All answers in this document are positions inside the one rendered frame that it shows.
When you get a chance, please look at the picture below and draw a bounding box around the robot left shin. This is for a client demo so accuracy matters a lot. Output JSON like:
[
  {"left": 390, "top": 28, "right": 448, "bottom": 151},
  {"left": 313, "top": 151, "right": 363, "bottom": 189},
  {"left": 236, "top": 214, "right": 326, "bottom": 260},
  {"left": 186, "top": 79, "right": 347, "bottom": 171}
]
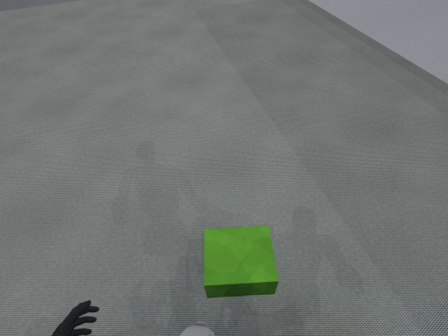
[{"left": 195, "top": 322, "right": 209, "bottom": 328}]

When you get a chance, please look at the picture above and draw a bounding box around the robot left hand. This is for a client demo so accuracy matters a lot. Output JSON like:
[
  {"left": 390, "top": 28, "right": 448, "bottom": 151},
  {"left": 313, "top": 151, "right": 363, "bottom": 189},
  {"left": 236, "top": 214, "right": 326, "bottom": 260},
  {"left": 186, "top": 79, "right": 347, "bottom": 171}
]
[{"left": 52, "top": 300, "right": 99, "bottom": 336}]

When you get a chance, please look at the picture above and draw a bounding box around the carton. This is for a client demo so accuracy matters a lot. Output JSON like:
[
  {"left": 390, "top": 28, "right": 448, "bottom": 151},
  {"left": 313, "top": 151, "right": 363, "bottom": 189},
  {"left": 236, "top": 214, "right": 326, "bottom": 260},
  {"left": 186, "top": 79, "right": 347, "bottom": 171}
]
[{"left": 204, "top": 225, "right": 279, "bottom": 298}]

